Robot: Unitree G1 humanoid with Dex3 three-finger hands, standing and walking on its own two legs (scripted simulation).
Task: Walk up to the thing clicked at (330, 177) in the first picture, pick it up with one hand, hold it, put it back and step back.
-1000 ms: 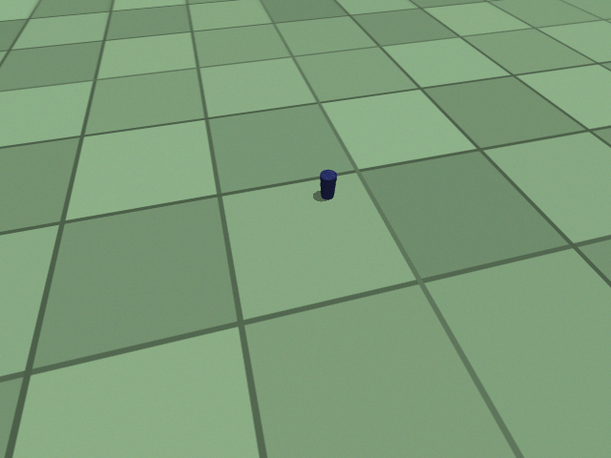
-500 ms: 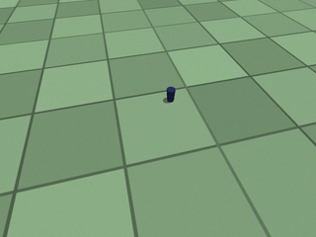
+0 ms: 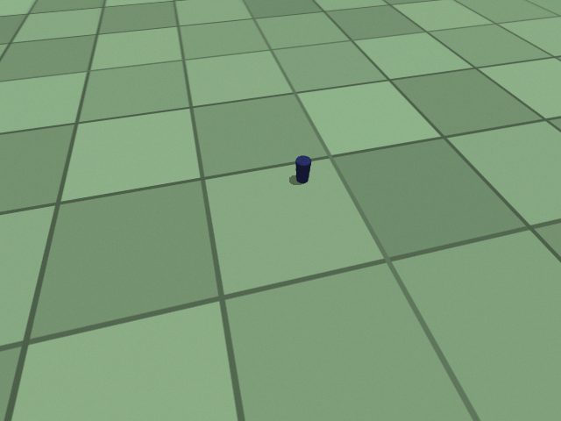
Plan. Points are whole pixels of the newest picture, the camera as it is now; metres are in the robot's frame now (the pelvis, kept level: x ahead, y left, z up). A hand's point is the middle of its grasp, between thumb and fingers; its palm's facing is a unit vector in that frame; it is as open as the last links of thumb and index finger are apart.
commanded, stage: stand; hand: left
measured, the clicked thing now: (302, 170) +1.41 -0.11 -0.72
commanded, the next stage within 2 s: walk up in 0.12 s
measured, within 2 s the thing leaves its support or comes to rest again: neither
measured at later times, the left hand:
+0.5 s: hand out of the picture +0.17 +0.22 -0.15, palm faces -0.11 -0.89 -0.44, open 7.3 cm
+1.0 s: hand (210, 282) +0.43 +0.16 -0.16, palm faces -0.27 -0.90 -0.35, open 7.3 cm
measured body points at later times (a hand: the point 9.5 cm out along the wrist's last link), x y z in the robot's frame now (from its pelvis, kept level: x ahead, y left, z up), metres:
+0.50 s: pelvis +0.08 -0.07 -0.03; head +0.09 -0.09 +0.42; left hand +0.18 +0.26 -0.12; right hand +0.09 -0.43 -0.15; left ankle +0.02 +0.09 -0.71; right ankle +0.11 -0.20 -0.75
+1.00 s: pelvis +0.30 -0.10 -0.01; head +0.32 -0.09 +0.43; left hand +0.44 +0.21 -0.13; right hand +0.30 -0.42 -0.11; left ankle +0.34 +0.03 -0.75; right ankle +0.31 -0.24 -0.70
